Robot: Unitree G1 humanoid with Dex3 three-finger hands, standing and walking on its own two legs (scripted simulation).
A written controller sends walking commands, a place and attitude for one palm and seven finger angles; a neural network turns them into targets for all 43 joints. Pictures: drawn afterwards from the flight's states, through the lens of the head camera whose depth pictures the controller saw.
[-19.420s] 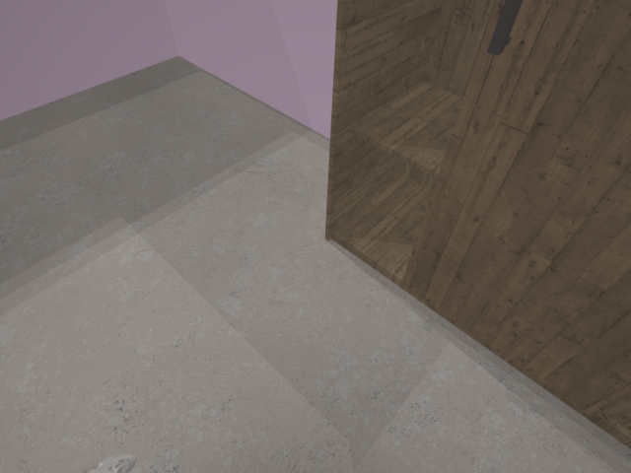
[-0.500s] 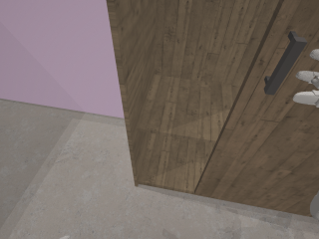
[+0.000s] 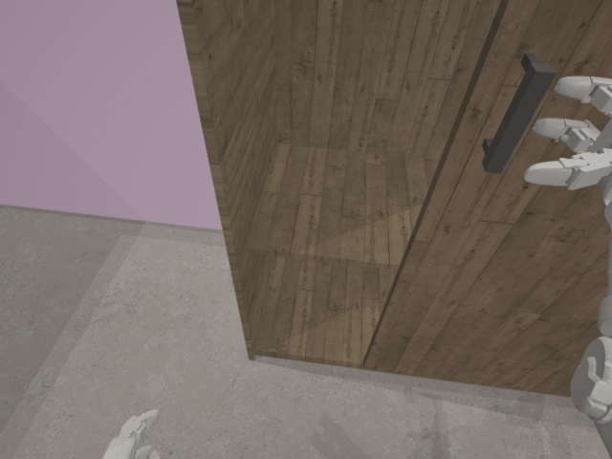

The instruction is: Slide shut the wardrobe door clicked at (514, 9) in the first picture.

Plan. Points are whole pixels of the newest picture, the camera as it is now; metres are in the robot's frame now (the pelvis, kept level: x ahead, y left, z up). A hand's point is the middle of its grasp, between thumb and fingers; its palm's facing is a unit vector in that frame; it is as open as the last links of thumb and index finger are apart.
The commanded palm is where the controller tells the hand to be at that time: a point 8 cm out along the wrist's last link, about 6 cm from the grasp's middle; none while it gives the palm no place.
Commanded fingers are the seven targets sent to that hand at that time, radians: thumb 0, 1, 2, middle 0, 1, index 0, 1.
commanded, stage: move the hooked fingers beside the handle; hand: right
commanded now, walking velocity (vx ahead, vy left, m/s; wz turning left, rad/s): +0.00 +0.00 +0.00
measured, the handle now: (510, 115) +0.50 -0.21 +0.23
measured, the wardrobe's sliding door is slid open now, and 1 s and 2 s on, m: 0.36 0.36 0.36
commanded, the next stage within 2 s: feel for the door with the fingertips in 0.54 s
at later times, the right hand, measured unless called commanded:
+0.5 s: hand (566, 138) +0.45 -0.25 +0.24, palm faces +0.13 +0.99 -0.03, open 13.9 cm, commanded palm +0.42 -0.30 +0.23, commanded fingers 0.00 0.50 -0.30 0.30 1.20 0.30 1.20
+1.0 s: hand (541, 138) +0.45 -0.22 +0.23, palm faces +0.06 +1.00 +0.00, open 13.9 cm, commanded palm +0.42 -0.27 +0.23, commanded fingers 0.00 0.50 -0.30 0.30 1.20 0.30 1.20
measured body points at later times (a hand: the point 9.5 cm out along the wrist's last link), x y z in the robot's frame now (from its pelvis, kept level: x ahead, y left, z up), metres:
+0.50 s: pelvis +0.00 +0.01 +0.00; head +0.01 +0.01 +0.45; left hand +0.08 +0.28 -0.11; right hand +0.43 -0.31 +0.24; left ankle +0.00 +0.11 -0.74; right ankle -0.03 -0.11 -0.74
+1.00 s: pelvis +0.00 +0.00 +0.00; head +0.01 +0.00 +0.45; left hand +0.10 +0.26 -0.11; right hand +0.44 -0.28 +0.24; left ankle +0.00 +0.11 -0.74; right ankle -0.03 -0.11 -0.74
